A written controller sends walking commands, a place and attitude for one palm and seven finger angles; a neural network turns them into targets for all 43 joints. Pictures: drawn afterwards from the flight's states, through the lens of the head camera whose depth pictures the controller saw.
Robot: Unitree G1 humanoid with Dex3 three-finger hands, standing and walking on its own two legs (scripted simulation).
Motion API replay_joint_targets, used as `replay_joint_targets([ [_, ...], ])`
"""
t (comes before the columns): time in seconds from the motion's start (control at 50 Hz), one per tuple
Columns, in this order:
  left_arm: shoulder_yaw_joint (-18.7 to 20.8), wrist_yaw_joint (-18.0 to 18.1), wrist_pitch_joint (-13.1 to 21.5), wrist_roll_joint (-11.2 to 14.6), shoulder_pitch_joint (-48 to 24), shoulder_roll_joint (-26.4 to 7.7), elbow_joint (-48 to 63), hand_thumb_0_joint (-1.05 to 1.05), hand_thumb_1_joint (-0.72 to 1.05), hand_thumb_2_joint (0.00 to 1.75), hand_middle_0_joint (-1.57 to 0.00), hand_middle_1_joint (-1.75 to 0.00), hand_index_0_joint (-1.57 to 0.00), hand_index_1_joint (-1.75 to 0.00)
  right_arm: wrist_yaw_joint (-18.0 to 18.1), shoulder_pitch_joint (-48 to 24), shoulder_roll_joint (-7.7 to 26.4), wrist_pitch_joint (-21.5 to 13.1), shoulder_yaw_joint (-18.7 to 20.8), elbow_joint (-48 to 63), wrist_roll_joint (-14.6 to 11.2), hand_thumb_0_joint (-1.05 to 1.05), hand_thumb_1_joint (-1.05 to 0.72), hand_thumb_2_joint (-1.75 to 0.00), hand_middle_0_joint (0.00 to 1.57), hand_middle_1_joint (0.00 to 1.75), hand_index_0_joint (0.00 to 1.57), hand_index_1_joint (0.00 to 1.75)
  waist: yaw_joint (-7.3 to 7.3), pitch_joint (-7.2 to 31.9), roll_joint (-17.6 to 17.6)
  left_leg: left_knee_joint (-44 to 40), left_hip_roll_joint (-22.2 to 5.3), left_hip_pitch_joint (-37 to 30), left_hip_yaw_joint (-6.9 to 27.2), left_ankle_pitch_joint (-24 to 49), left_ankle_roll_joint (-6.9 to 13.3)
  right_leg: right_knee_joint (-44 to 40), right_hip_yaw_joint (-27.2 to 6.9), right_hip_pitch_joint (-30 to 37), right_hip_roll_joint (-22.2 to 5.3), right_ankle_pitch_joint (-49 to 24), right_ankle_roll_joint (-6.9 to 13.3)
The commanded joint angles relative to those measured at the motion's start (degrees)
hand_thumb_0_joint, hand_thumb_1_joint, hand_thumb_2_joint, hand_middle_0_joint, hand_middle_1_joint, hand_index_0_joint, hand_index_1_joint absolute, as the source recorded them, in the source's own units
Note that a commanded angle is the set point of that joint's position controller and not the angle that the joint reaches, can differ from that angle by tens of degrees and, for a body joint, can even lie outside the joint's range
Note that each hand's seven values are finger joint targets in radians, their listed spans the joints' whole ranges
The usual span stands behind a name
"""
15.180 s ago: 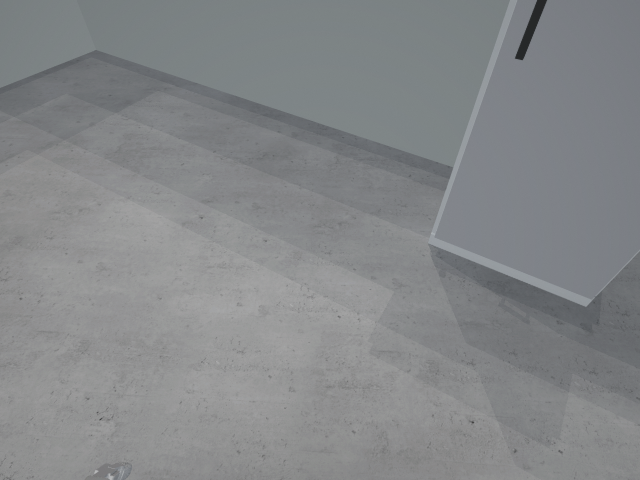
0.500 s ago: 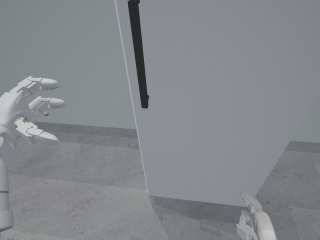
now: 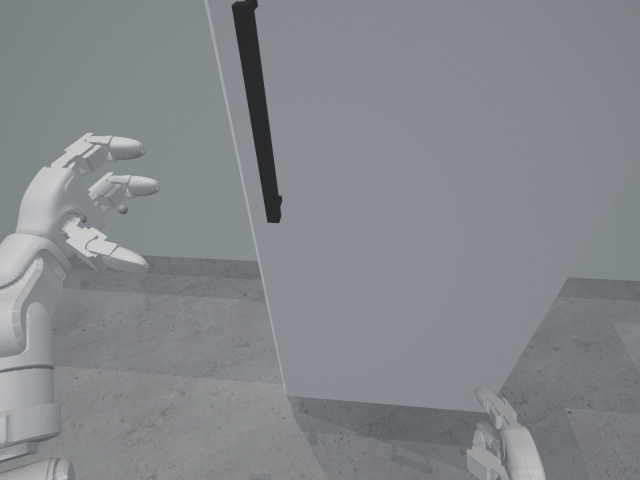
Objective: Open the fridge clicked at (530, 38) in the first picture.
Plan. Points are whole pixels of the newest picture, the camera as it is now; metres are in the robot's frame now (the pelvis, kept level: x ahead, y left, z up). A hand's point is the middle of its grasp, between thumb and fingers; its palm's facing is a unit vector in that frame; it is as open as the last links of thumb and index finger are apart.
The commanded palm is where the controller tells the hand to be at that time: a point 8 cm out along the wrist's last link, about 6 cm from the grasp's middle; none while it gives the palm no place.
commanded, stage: move the hooked fingers beside the handle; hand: left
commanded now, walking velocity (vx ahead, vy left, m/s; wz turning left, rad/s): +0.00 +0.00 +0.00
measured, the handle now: (264, 126) +0.51 +0.13 +0.23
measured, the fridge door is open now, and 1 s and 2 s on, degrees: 0 0 0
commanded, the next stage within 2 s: none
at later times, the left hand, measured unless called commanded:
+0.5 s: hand (158, 191) +0.36 +0.23 +0.22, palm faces +0.04 -1.00 -0.05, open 13.9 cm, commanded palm +0.33 +0.28 +0.22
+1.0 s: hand (197, 169) +0.40 +0.20 +0.22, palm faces +0.03 -1.00 -0.01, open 13.9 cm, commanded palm +0.39 +0.25 +0.22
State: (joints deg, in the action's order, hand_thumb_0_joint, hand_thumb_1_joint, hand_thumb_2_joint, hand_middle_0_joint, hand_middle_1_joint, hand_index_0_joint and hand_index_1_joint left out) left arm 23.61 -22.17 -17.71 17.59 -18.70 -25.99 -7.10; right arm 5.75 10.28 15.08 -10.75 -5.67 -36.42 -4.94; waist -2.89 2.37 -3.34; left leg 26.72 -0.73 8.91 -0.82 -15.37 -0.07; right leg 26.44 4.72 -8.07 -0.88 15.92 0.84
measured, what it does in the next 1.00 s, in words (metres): stands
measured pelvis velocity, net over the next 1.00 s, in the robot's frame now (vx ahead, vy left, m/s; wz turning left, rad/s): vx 0.00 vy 0.00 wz -0.02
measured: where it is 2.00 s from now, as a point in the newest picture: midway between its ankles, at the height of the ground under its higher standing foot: outside the picture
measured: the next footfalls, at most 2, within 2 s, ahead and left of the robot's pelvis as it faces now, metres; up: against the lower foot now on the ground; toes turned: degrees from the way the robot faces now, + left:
none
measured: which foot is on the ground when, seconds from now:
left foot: down 0.00-1.00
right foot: down 0.00-1.00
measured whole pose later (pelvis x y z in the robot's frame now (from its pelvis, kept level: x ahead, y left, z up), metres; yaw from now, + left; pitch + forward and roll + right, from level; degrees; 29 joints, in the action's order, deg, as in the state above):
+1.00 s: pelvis +0.00 +0.00 +0.00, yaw -1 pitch -1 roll +0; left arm 16.2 -10.8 -15.1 11.5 -38.3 -22.4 -30.1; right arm 6.0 13.9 15.3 -5.5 -3.8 -38.9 -4.8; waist 0.4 2.6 -2.3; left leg 25.6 -0.8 10.4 -2.0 -14.3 0.3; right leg 25.4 3.5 -10.1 -0.8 14.5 0.6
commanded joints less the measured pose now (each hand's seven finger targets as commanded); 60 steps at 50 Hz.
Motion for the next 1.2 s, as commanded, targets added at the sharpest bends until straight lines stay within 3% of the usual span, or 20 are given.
replay_joint_targets([
  [0.0, 8.65, 2.14, -0.21, -0.61, -15.94, -19.07, 3.99, 0.00, -0.50, 0.30, -0.30, -1.20, -0.30, -1.20, -0.30, -8.70, 6.74, -2.27, 3.43, 9.88, -0.60, 0.00, -0.90, -0.90, 0.20, 0.30, 0.20, 0.30, -1.64, 8.59, 1.37, -2.09, 0.93, -2.35, 1.27, 16.44, 2.15, -2.95, -1.72, 1.14, -0.52, -20.53, 0.23],
  [0.08, 2.01, 1.60, -0.12, -1.16, -23.87, -14.60, 7.71, 0.00, -0.50, 0.30, -0.30, -1.20, -0.30, -1.20, -0.09, -8.58, 6.58, -1.96, 3.55, 10.89, -0.95, 0.00, -0.90, -0.90, 0.20, 0.30, 0.20, 0.30, 0.75, 10.04, -1.32, -1.75, 0.78, -5.07, 1.75, 15.97, 2.15, -2.83, -1.84, -0.98, -0.35, -19.20, 0.32],
  [0.1, 1.75, 1.46, 0.80, -0.92, -24.71, -14.66, 8.83, 0.00, -0.50, 0.30, -0.30, -1.20, -0.30, -1.20, -0.03, -8.41, 6.49, -2.07, 3.56, 10.93, -0.88, 0.00, -0.90, -0.90, 0.20, 0.30, 0.20, 0.30, 0.99, 10.45, 1.68, -1.31, 0.42, -5.63, 1.80, 16.79, 2.40, -2.91, -1.91, -0.56, -0.19, -20.14, 0.25],
  [0.16, 1.65, 1.53, 4.14, -0.49, -30.69, -15.13, 11.85, 0.00, -0.50, 0.30, -0.30, -1.20, -0.30, -1.20, 0.73, -7.97, 6.43, -2.44, 3.58, 10.54, -0.62, 0.00, -0.90, -0.90, 0.20, 0.30, 0.20, 0.30, 1.62, 14.41, -0.84, -1.44, 0.72, -8.66, 2.36, 16.60, 2.30, -2.71, -1.93, -0.31, 0.05, -19.03, 0.55],
  [0.22, -0.32, 3.01, 5.52, -0.69, -34.26, -13.17, 9.70, 0.00, -0.50, 0.30, -0.30, -1.20, -0.30, -1.20, 1.23, -7.52, 6.36, -2.61, 3.47, 9.17, -0.47, 0.00, -0.90, -0.90, 0.20, 0.30, 0.20, 0.30, 2.22, 12.34, -1.81, -2.28, 0.56, -8.52, 2.81, 13.87, 2.14, -3.64, -1.95, -2.22, 0.12, -15.39, 0.66],
  [0.3, 4.08, 5.52, 3.04, -2.08, -28.65, -16.97, 0.58, 0.00, -0.50, 0.30, -0.30, -1.20, -0.30, -1.20, 1.09, -6.30, 7.27, -1.65, 3.79, 7.88, -0.27, 0.00, -0.90, -0.90, 0.20, 0.30, 0.20, 0.30, 0.18, 11.32, 1.48, -2.87, 0.51, -4.85, 2.78, 14.50, 1.84, -3.47, -1.64, -0.33, -0.13, -15.68, 0.90],
  [0.34, 2.90, 6.06, 2.21, -2.79, -29.20, -15.50, 1.79, 0.00, -0.50, 0.30, -0.30, -1.20, -0.30, -1.20, 0.70, -6.87, 6.65, -1.16, 3.83, 8.85, -0.34, 0.00, -0.90, -0.90, 0.20, 0.30, 0.20, 0.30, 0.01, 13.17, -0.17, -2.82, 0.54, -5.45, 2.42, 17.10, 1.66, -2.58, -1.66, 0.92, -0.42, -18.44, 1.06],
  [0.38, 0.14, 6.31, 2.09, -3.02, -29.94, -12.67, 3.27, 0.00, -0.50, 0.30, -0.30, -1.20, -0.30, -1.20, 0.19, -7.07, 6.30, -0.84, 3.74, 9.38, -0.46, 0.00, -0.90, -0.90, 0.20, 0.30, 0.20, 0.30, 0.37, 13.76, -1.83, -2.59, 0.39, -6.11, 2.24, 18.77, 1.43, -2.24, -1.64, 0.88, -0.46, -19.89, 1.15],
  [0.4, -0.61, 6.28, 2.21, -2.98, -29.47, -11.86, 2.41, 0.00, -0.50, 0.30, -0.30, -1.20, -0.30, -1.20, 0.04, -6.78, 6.36, -0.70, 3.81, 9.46, -0.37, 0.00, -0.90, -0.90, 0.20, 0.30, 0.20, 0.30, 0.55, 13.30, 1.82, -2.58, 0.04, -5.66, 2.38, 19.18, 1.64, -2.39, -1.46, 1.13, -0.30, -20.19, 1.02],
  [0.44, -1.73, 6.34, 2.79, -2.70, -32.33, -10.90, 3.04, 0.00, -0.50, 0.30, -0.30, -1.20, -0.30, -1.20, 0.13, -6.64, 6.39, -0.49, 3.87, 9.39, -0.43, 0.00, -0.90, -0.90, 0.20, 0.30, 0.20, 0.30, 1.36, 13.21, 1.43, -2.71, 0.04, -6.15, 2.41, 17.36, 1.78, -2.66, -1.62, -0.05, -0.15, -18.81, 0.90],
  [0.5, -0.42, 7.18, 4.00, -2.66, -34.04, -12.34, 3.86, 0.00, -0.50, 0.30, -0.30, -1.20, -0.30, -1.20, 0.31, -6.17, 6.69, -0.48, 4.13, 8.96, -0.14, 0.00, -0.90, -0.90, 0.20, 0.30, 0.20, 0.30, 1.25, 13.70, 2.97, -2.57, -0.28, -6.76, 2.71, 17.90, 1.85, -2.79, -1.69, 0.04, -0.04, -18.70, 1.01],
  [0.58, -2.69, 8.87, 3.85, -3.50, -37.78, -9.98, 2.55, 0.00, -0.50, 0.30, -0.30, -1.20, -0.30, -1.20, 0.49, -5.79, 6.32, 0.05, 4.03, 8.19, -0.15, 0.00, -0.90, -0.90, 0.20, 0.30, 0.20, 0.30, 1.98, 12.75, -0.75, -3.01, -0.03, -6.97, 2.55, 16.59, 1.49, -3.02, -1.83, -1.43, -0.11, -17.06, 1.11],
  [0.62, -1.74, 9.84, 3.56, -3.98, -38.47, -11.61, -0.76, 0.00, -0.50, 0.30, -0.30, -1.20, -0.30, -1.20, 0.64, -5.26, 6.78, 0.52, 4.19, 7.35, -0.16, 0.00, -0.90, -0.90, 0.20, 0.30, 0.20, 0.30, 2.23, 11.22, 1.53, -3.39, -0.14, -5.52, 2.46, 14.56, 1.74, -3.82, -2.02, -1.62, -0.11, -15.59, 1.01],
  [0.72, -5.08, 10.64, 4.35, -4.51, -42.59, -8.64, -2.16, 0.00, -0.50, 0.30, -0.30, -1.20, -0.30, -1.20, 0.74, -4.77, 6.58, 1.07, 4.30, 7.20, -0.15, 0.00, -0.90, -0.90, 0.20, 0.30, 0.20, 0.30, 2.94, 13.11, 0.99, -3.27, -0.14, -6.51, 2.30, 15.62, 1.84, -3.67, -2.15, -1.16, -0.19, -16.50, 1.09],
  [0.8, -3.22, 10.87, 6.10, -4.69, -43.12, -10.63, -4.17, 0.00, -0.50, 0.30, -0.30, -1.20, -0.30, -1.20, 0.64, -3.63, 6.88, 1.19, 4.66, 6.71, 0.08, 0.00, -0.90, -0.90, 0.20, 0.30, 0.20, 0.30, 2.43, 16.01, 2.16, -2.84, -0.28, -7.47, 2.32, 18.12, 1.82, -3.27, -2.23, 0.54, -0.02, -18.89, 1.25],
  [0.82, -5.53, 10.74, 6.46, -4.52, -45.04, -8.14, -3.54, 0.00, -0.50, 0.30, -0.30, -1.20, -0.30, -1.20, 0.63, -3.81, 6.68, 1.26, 4.50, 6.86, -0.02, 0.00, -0.90, -0.90, 0.20, 0.30, 0.20, 0.30, 3.00, 15.75, 0.69, -3.01, -0.10, -7.56, 2.13, 18.08, 1.80, -3.20, -2.27, 0.27, -0.15, -19.08, 1.22],
  [0.9, -2.25, 11.53, 5.94, -5.06, -42.83, -11.42, -11.92, 0.00, -0.50, 0.30, -0.30, -1.20, -0.30, -1.20, 0.56, -2.13, 7.41, 2.08, 4.88, 5.72, 0.09, 0.00, -0.90, -0.90, 0.20, 0.30, 0.20, 0.30, 2.31, 12.81, 4.98, -3.44, -0.09, -4.23, 1.65, 15.49, 2.16, -3.99, -2.39, 0.10, -0.02, -17.79, 1.01],
  [1.02, -2.45, 12.00, 8.13, -6.60, -49.88, -13.77, -15.02, 0.00, -0.50, 0.30, -0.30, -1.20, -0.30, -1.20, 0.65, -0.47, 7.62, 2.70, 5.19, 5.72, 0.03, 0.00, -0.90, -0.90, 0.20, 0.30, 0.20, 0.30, 3.52, 13.85, 2.96, -3.40, 0.03, -3.40, 0.90, 14.31, 2.55, -4.20, -3.28, 0.54, -0.30, -17.72, 0.89],
  [1.1, -5.25, 10.96, 11.96, -6.42, -57.13, -11.92, -14.98, 0.00, -0.50, 0.30, -0.30, -1.20, -0.30, -1.20, 0.87, 1.10, 7.49, 2.05, 5.43, 4.97, 0.00, 0.00, -0.90, -0.90, 0.20, 0.30, 0.20, 0.30, 5.30, 16.55, 1.06, -2.46, -0.09, -6.18, 0.89, 15.38, 2.72, -4.21, -3.49, 0.05, -0.04, -18.87, 0.97],
  [1.18, -6.20, 10.39, 12.72, -6.22, -59.34, -10.45, -23.07, 0.00, -0.50, 0.30, -0.30, -1.20, -0.30, -1.20, 1.01, 3.03, 7.88, 1.69, 5.44, 3.18, -0.01, 0.00, -0.90, -0.90, 0.20, 0.30, 0.20, 0.30, 5.97, 14.11, 0.86, -2.80, 0.06, -4.78, 1.15, 13.37, 2.51, -4.49, -3.22, -2.33, 0.29, -16.98, 1.01],
])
